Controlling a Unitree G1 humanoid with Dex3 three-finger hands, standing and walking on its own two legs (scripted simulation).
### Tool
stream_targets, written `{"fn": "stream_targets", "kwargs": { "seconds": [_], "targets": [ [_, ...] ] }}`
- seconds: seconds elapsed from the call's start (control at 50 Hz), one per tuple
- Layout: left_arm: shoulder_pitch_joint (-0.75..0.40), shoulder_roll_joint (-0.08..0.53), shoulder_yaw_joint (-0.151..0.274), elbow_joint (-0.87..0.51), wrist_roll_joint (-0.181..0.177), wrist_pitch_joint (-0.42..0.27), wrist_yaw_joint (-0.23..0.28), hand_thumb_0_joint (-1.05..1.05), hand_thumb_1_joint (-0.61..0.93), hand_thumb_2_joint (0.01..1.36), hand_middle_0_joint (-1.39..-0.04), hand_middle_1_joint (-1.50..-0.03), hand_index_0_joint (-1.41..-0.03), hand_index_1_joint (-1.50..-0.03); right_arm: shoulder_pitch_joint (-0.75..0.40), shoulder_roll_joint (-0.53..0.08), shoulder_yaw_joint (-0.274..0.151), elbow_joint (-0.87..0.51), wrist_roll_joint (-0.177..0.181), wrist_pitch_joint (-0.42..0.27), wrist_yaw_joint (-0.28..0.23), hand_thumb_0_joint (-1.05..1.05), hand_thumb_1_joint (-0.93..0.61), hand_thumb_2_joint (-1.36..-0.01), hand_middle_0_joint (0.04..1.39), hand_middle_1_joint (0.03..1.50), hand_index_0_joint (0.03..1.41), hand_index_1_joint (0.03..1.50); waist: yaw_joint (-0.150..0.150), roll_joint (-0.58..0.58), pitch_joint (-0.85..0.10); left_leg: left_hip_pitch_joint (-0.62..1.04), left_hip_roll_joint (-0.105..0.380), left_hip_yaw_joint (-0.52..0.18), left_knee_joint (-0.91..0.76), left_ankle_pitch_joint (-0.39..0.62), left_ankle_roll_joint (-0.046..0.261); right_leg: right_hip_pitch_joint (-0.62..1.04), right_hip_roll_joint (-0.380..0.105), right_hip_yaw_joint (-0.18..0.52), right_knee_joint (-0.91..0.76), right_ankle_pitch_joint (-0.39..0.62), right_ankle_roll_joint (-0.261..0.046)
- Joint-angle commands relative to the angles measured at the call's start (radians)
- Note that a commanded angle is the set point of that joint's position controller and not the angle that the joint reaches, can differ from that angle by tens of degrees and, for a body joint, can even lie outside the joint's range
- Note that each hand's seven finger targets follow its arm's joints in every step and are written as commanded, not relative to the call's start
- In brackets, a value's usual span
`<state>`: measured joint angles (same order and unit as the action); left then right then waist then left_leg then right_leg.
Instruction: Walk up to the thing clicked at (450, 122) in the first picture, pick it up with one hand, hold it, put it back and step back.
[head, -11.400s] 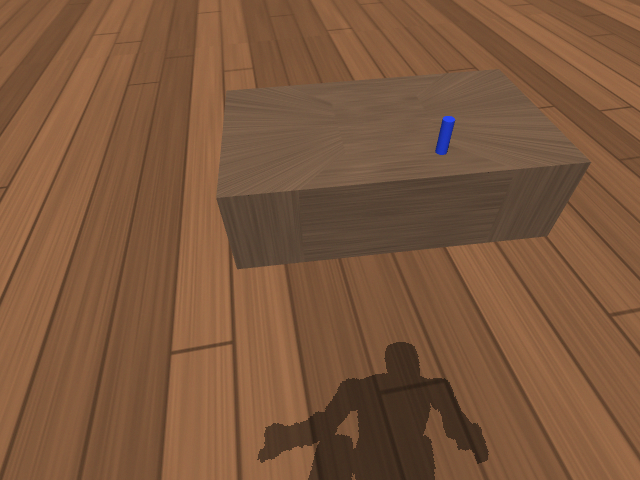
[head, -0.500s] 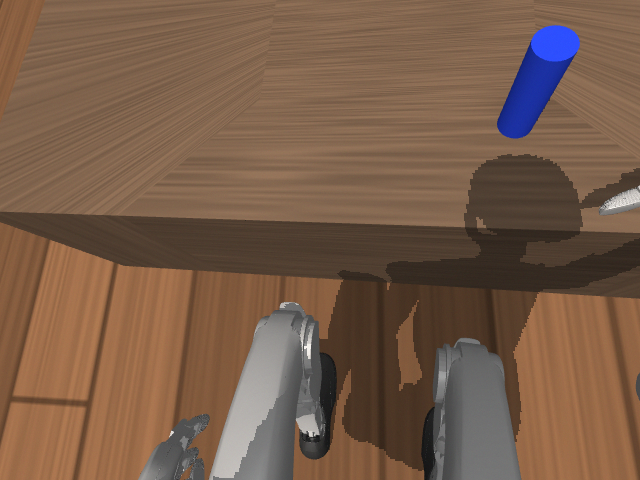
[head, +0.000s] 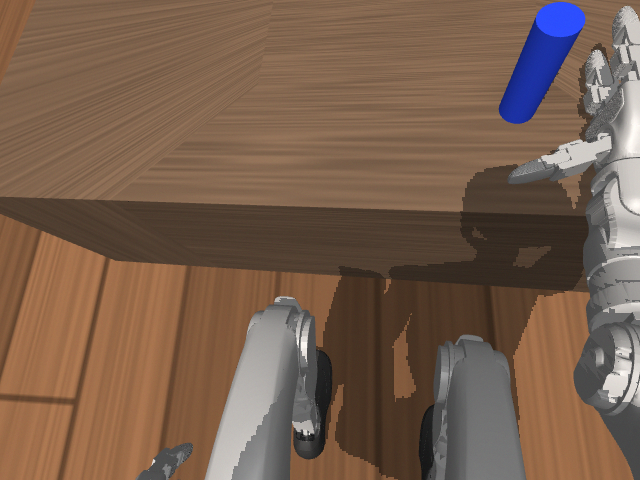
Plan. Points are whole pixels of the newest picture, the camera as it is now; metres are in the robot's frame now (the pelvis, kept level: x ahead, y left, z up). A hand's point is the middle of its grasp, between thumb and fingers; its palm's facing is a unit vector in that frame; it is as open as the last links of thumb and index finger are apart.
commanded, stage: close in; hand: right
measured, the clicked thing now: (535, 71) +0.60 -0.14 +0.02
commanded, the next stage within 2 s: rest palm in 0.10 s
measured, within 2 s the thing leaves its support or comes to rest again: leaves its support in 1.38 s
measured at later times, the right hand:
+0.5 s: hand (537, 118) +0.54 -0.14 +0.01, palm faces +0.02 +1.00 -0.01, open 16.6 cm
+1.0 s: hand (529, 105) +0.56 -0.14 +0.01, palm faces +0.02 +1.00 -0.02, open 7.7 cm
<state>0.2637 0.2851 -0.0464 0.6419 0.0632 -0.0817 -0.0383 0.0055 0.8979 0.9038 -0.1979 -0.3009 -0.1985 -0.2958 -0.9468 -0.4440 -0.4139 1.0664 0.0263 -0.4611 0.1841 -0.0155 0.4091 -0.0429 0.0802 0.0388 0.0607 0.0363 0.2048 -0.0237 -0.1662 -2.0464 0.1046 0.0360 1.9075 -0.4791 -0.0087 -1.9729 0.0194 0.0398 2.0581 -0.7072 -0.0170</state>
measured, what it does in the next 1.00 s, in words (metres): stands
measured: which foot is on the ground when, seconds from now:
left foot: down 0.00-1.00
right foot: down 0.00-1.00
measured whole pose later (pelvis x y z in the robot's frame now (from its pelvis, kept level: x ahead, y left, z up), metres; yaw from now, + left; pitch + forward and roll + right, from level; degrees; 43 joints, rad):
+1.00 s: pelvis +0.01 +0.00 +0.00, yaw -1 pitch +37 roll +3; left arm 0.23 0.29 -0.03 0.62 0.07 -0.01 -0.06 0.00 0.90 0.91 -0.20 -0.31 -0.19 -0.31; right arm -1.02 -0.38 -0.34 1.08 0.00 -0.50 0.07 -0.01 -0.07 -0.50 0.95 0.70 0.96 0.72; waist 0.20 -0.02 -0.14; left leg -2.05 0.12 0.03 1.92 -0.51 -0.01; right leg -1.97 0.03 0.03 2.06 -0.72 -0.01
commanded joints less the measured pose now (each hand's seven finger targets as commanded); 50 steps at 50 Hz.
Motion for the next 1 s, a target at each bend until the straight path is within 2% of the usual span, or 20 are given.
{"fn": "stream_targets", "kwargs": {
  "seconds": [0.0, 0.04, 0.08, 0.12, 0.18, 0.26, 0.34, 0.36, 0.38, 0.44, 0.56, 0.6, 0.66, 0.76, 0.84, 0.9, 0.92, 0.94, 0.96, 0.98],
  "targets": [
    [0.154, 0.198, 0.08, -0.051, -0.004, -0.011, 0.01, 0.0, 0.889, 0.906, -0.198, -0.303, -0.197, -0.305, -0.406, -0.175, 0.008, -0.251, 0.012, -0.087, -0.025, 0.0, 0.424, -0.05, 0.07, 0.038, 0.052, 0.038, 0.002, -0.14, -0.64, 0.508, -0.035, -0.001, -0.165, 0.012, 0.037, 0.283, 0.019, -0.016, -0.319, 0.079, -0.015],
    [0.157, 0.206, 0.089, -0.049, -0.005, -0.007, 0.009, 0.0, 0.896, 0.905, -0.196, -0.303, -0.195, -0.304, -0.358, -0.158, 0.005, -0.245, 0.013, -0.085, -0.036, 0.0, 0.42, -0.046, 0.071, 0.038, 0.053, 0.038, -0.008, -0.143, -0.665, 0.507, -0.033, 0.004, -0.152, 0.053, 0.04, 0.334, 0.016, -0.008, -0.323, 0.13, -0.006],
    [0.156, 0.198, 0.086, -0.038, -0.003, -0.004, 0.008, 0.0, 0.895, 0.904, -0.198, -0.305, -0.197, -0.306, -0.403, -0.095, 0.056, -0.28, 0.015, -0.091, -0.04, 0.0, 0.399, -0.055, 0.071, 0.04, 0.052, 0.04, 0.009, -0.159, -0.675, 0.495, -0.03, 0.003, -0.15, 0.067, 0.04, 0.351, 0.017, -0.002, -0.316, 0.153, -0.003],
    [0.165, 0.203, 0.096, -0.046, -0.002, 0.001, 0.009, 0.0, 0.897, 0.908, -0.196, -0.303, -0.193, -0.306, -0.389, -0.161, 0.006, -0.307, 0.009, -0.095, -0.064, 0.0, 0.424, -0.046, 0.073, 0.04, 0.055, 0.041, -0.009, -0.149, -0.718, 0.557, -0.03, -0.001, -0.154, 0.103, 0.039, 0.358, 0.019, -0.014, -0.31, 0.192, -0.004],
    [0.159, 0.188, 0.089, -0.039, 0.0, 0.011, 0.005, 0.0, 0.902, 0.905, -0.196, -0.306, -0.196, -0.306, -0.364, -0.086, 0.047, -0.296, 0.011, -0.096, -0.073, 0.0, 0.399, -0.054, 0.076, 0.043, 0.057, 0.043, 0.004, -0.131, -0.697, 0.565, -0.027, -0.006, -0.156, 0.122, 0.038, 0.34, 0.021, -0.022, -0.302, 0.208, -0.005],
    [0.157, 0.199, 0.106, -0.045, 0.0, 0.024, 0.005, 0.0, 0.836, 0.951, -0.194, -0.289, -0.171, -0.314, -0.351, -0.096, 0.047, -0.298, -0.003, -0.095, -0.089, 0.0, 0.428, -0.027, 0.131, 0.041, 0.112, 0.041, -0.003, -0.137, -0.709, 0.559, -0.026, -0.006, -0.149, 0.142, 0.042, 0.374, 0.02, -0.017, -0.311, 0.241, 0.001],
    [0.147, 0.201, 0.109, -0.045, -0.001, 0.031, 0.005, 0.0, 0.845, 0.948, -0.195, -0.293, -0.174, -0.315, -0.343, -0.054, 0.068, -0.271, 0.002, -0.088, -0.098, 0.0, 0.448, -0.022, 0.162, 0.055, 0.144, 0.055, 0.008, -0.118, -0.664, 0.515, -0.027, 0.0, -0.158, 0.107, 0.041, 0.377, 0.018, -0.001, -0.324, 0.201, 0.002],
    [0.147, 0.195, 0.106, -0.043, 0.002, 0.033, 0.002, 0.0, 0.838, 0.949, -0.196, -0.293, -0.174, -0.317, -0.369, -0.028, 0.094, -0.303, 0.003, -0.094, -0.096, 0.0, 0.442, -0.041, 0.156, 0.064, 0.139, 0.064, 0.015, -0.129, -0.661, 0.519, -0.025, -0.002, -0.152, 0.121, 0.043, 0.371, 0.02, -0.004, -0.319, 0.212, 0.003],
    [0.141, 0.195, 0.108, -0.049, 0.001, 0.034, 0.001, 0.0, 0.84, 0.949, -0.197, -0.293, -0.175, -0.316, -0.374, -0.067, 0.07, -0.305, 0.0, -0.094, -0.102, 0.0, 0.431, -0.051, 0.168, 0.075, 0.151, 0.076, 0.0, -0.108, -0.68, 0.546, -0.026, -0.006, -0.165, 0.11, 0.04, 0.359, 0.021, -0.011, -0.316, 0.197, -0.003],
    [0.139, 0.188, 0.104, -0.053, 0.001, 0.04, -0.001, 0.0, 0.888, 0.918, -0.199, -0.304, -0.19, -0.312, -0.347, -0.055, 0.077, -0.261, -0.003, -0.097, -0.104, 0.0, 0.33, -0.123, 0.399, 0.225, 0.375, 0.226, 0.004, -0.087, -0.65, 0.557, -0.027, -0.011, -0.164, 0.103, 0.039, 0.313, 0.023, -0.018, -0.311, 0.186, -0.006],
    [0.132, 0.197, 0.101, -0.059, 0.001, 0.042, -0.001, 0.0, 0.888, 0.916, -0.198, -0.304, -0.191, -0.312, -0.422, -0.076, 0.076, -0.251, -0.011, -0.112, -0.111, 0.0, 0.225, -0.227, 0.649, 0.399, 0.622, 0.4, 0.011, -0.095, -0.643, 0.522, -0.026, -0.012, -0.172, 0.046, 0.036, 0.309, 0.027, -0.019, -0.318, 0.122, -0.009],
    [0.139, 0.19, 0.096, -0.06, 0.006, 0.045, -0.002, 0.0, 0.886, 0.915, -0.197, -0.304, -0.19, -0.311, -0.419, -0.081, 0.074, -0.246, -0.012, -0.117, -0.115, 0.0, 0.195, -0.262, 0.702, 0.445, 0.675, 0.446, 0.005, -0.106, -0.687, 0.55, -0.026, -0.016, -0.163, 0.081, 0.037, 0.325, 0.026, -0.025, -0.305, 0.162, -0.007],
    [0.143, 0.198, 0.095, -0.06, 0.005, 0.049, -0.003, 0.0, 0.886, 0.917, -0.196, -0.304, -0.189, -0.311, -0.423, -0.083, 0.068, -0.221, -0.015, -0.114, -0.12, 0.0, 0.145, -0.31, 0.806, 0.518, 0.779, 0.52, 0.012, -0.112, -0.665, 0.53, -0.025, -0.008, -0.156, 0.078, 0.039, 0.327, 0.025, -0.012, -0.314, 0.163, -0.003],
    [0.155, 0.206, 0.098, -0.056, 0.007, 0.057, -0.007, 0.0, 0.889, 0.916, -0.197, -0.304, -0.19, -0.31, -0.406, -0.046, 0.102, -0.179, -0.028, -0.102, -0.112, 0.0, 0.014, -0.433, 0.951, 0.656, 0.923, 0.657, 0.018, -0.131, -0.685, 0.513, -0.025, -0.001, -0.138, 0.119, 0.044, 0.376, 0.02, -0.002, -0.31, 0.221, 0.006],
    [0.159, 0.204, 0.095, -0.052, 0.004, 0.06, -0.008, 0.0, 0.884, 0.915, -0.2, -0.306, -0.193, -0.313, -0.442, -0.05, 0.098, -0.185, -0.016, -0.098, -0.112, 0.0, -0.078, -0.533, 1.028, 0.751, 1.001, 0.752, 0.034, -0.105, -0.647, 0.521, -0.025, -0.007, -0.156, 0.084, 0.037, 0.312, 0.024, -0.015, -0.296, 0.165, -0.004],
    [0.159, 0.206, 0.093, -0.053, 0.004, 0.062, -0.009, 0.0, 0.891, 0.908, -0.199, -0.304, -0.193, -0.31, -0.465, -0.11, 0.072, -0.203, -0.024, -0.1, -0.119, 0.0, -0.217, -0.624, 1.106, 0.836, 1.076, 0.837, 0.013, -0.127, -0.667, 0.537, -0.025, -0.009, -0.146, 0.089, 0.039, 0.307, 0.026, -0.016, -0.298, 0.176, -0.002],
    [0.168, 0.203, 0.09, -0.055, 0.003, 0.065, -0.008, 0.0, 0.896, 0.902, -0.2, -0.305, -0.196, -0.309, -0.47, -0.121, 0.064, -0.19, -0.03, -0.099, -0.121, 0.0, -0.253, -0.649, 1.135, 0.862, 1.104, 0.864, 0.021, -0.104, -0.675, 0.549, -0.026, -0.009, -0.152, 0.084, 0.036, 0.291, 0.027, -0.018, -0.293, 0.168, -0.006],
    [0.168, 0.204, 0.089, -0.057, 0.001, 0.069, -0.01, 0.0, 0.886, 0.908, -0.199, -0.303, -0.193, -0.309, -0.411, -0.089, 0.07, -0.115, -0.03, -0.09, -0.122, 0.0, -0.283, -0.673, 1.151, 0.882, 1.12, 0.883, 0.026, -0.077, -0.657, 0.546, -0.027, -0.005, -0.149, 0.084, 0.036, 0.29, 0.025, -0.016, -0.297, 0.169, -0.005],
    [0.159, 0.205, 0.089, -0.055, 0.002, 0.068, -0.009, 0.0, 0.891, 0.905, -0.202, -0.306, -0.197, -0.31, -0.461, -0.082, 0.075, -0.154, -0.024, -0.097, -0.12, 0.0, -0.304, -0.69, 1.169, 0.9, 1.138, 0.901, 0.032, -0.093, -0.621, 0.507, -0.027, -0.005, -0.15, 0.057, 0.037, 0.272, 0.026, -0.011, -0.301, 0.139, -0.006],
    [0.168, 0.207, 0.091, -0.051, 0.007, 0.07, -0.009, 0.0, 0.886, 0.903, -0.201, -0.305, -0.196, -0.31, -0.511, -0.128, 0.057, -0.216, -0.026, -0.108, -0.125, 0.0, -0.344, -0.729, 1.177, 0.925, 1.147, 0.926, 0.022, -0.129, -0.655, 0.518, -0.027, -0.012, -0.152, 0.057, 0.038, 0.278, 0.027, -0.018, -0.296, 0.135, -0.007]
  ]
}}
